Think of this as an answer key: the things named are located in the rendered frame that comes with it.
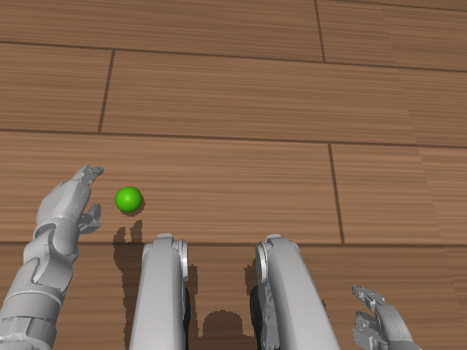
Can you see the left robot hand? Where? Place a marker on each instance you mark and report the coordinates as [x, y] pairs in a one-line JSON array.
[[69, 199]]

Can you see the right robot foot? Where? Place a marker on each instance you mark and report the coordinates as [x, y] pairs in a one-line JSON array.
[[257, 317]]

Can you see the left robot arm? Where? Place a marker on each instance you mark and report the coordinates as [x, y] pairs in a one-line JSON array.
[[31, 308]]

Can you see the right robot hand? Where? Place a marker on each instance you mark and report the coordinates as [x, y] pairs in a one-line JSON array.
[[379, 332]]

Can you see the ball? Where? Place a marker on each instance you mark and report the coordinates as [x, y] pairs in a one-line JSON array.
[[128, 199]]

